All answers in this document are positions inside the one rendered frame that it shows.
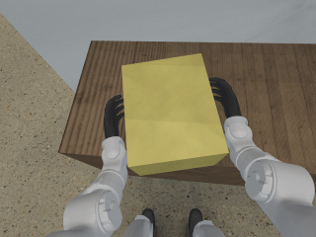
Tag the pedestal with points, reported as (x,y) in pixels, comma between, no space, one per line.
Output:
(274,83)

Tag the robot right upper arm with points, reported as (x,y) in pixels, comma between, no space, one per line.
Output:
(285,193)

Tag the carton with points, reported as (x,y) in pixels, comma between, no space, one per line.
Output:
(171,119)

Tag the right robot foot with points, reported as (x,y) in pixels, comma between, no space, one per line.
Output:
(194,218)

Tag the right robot forearm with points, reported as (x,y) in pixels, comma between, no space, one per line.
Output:
(242,150)

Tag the left robot forearm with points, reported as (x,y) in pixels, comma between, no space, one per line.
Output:
(113,175)

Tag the robot left upper arm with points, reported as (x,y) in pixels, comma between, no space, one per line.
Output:
(95,214)

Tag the robot right shin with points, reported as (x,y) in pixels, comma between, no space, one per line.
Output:
(206,222)

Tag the left robot hand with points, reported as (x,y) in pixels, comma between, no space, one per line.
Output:
(111,120)

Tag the right robot hand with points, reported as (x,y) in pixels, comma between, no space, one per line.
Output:
(228,99)

